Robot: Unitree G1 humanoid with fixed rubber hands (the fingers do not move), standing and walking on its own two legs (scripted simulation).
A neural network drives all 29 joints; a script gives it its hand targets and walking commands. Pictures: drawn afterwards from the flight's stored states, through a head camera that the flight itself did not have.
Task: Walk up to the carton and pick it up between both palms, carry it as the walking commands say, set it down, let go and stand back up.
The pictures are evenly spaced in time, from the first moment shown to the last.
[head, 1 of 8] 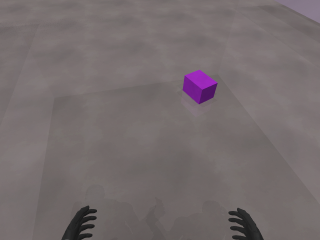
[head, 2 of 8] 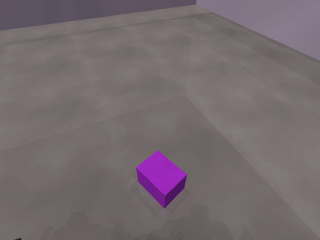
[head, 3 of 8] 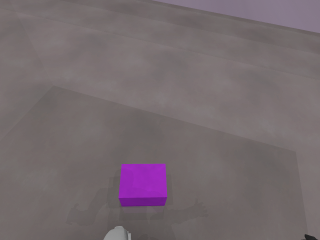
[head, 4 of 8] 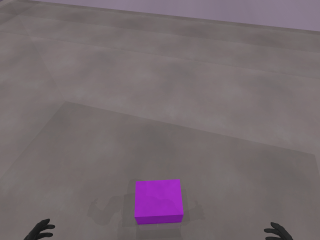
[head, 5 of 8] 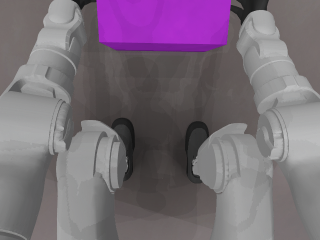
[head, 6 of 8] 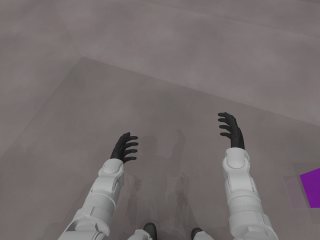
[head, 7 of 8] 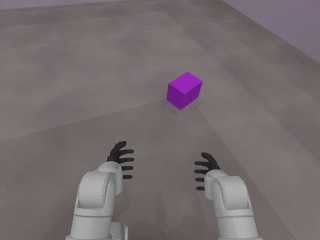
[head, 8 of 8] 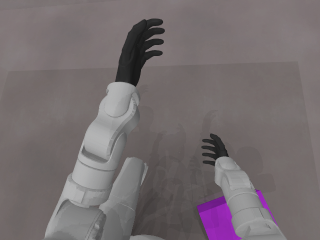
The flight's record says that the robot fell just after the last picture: yes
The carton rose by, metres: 0.25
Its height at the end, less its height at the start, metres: +0.00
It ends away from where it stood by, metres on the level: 0.89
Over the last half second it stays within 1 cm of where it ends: yes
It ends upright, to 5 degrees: no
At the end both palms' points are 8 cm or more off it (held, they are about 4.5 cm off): yes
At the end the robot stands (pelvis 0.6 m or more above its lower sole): no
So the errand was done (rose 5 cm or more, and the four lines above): no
